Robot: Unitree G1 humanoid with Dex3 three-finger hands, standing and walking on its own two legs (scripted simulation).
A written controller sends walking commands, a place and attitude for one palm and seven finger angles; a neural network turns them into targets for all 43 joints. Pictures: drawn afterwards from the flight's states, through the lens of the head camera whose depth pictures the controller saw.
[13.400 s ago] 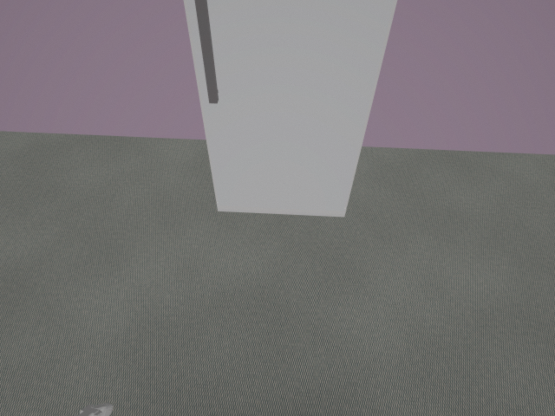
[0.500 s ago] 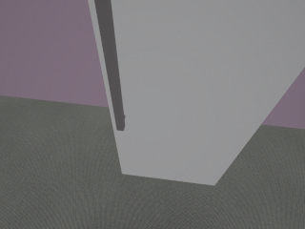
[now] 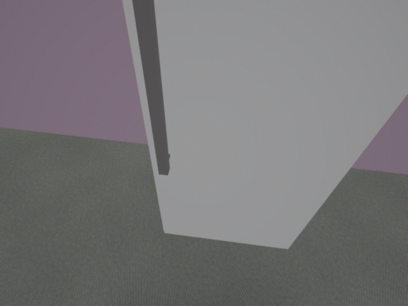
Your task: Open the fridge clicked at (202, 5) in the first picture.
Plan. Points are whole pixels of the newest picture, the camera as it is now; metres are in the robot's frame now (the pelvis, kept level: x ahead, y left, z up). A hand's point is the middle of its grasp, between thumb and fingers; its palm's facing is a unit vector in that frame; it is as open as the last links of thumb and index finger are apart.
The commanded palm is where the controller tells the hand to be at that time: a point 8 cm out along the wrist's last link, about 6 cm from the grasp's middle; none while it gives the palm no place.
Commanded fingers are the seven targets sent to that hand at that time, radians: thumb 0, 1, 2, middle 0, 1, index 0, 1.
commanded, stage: raise the hand to about handle height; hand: left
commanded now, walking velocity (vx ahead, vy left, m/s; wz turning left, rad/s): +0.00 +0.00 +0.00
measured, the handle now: (158, 97) +0.52 +0.15 +0.14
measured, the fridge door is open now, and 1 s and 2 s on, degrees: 0 0 0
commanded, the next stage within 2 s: none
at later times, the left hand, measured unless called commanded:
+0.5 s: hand out of the picture +0.13 +0.19 -0.05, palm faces +0.04 -1.00 +0.01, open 8.7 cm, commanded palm +0.14 +0.25 -0.02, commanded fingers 0.00 0.34 0.66 -0.24 -0.66 -0.24 -0.66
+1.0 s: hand (77, 246) +0.20 +0.24 +0.04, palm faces +0.03 -1.00 -0.07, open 11.8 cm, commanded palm +0.17 +0.29 +0.05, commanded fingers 0.00 -0.24 0.41 -0.28 -1.03 -0.28 -1.03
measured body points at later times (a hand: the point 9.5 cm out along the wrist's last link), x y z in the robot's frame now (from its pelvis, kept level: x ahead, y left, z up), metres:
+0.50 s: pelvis -0.03 -0.02 -0.06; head -0.01 -0.01 +0.38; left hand +0.12 +0.24 -0.05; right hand +0.18 -0.27 -0.10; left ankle +0.04 +0.10 -0.74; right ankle -0.05 -0.10 -0.74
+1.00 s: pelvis -0.02 +0.00 -0.04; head +0.00 +0.00 +0.41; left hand +0.19 +0.29 +0.05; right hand +0.12 -0.25 -0.12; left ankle +0.04 +0.10 -0.74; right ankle -0.05 -0.10 -0.74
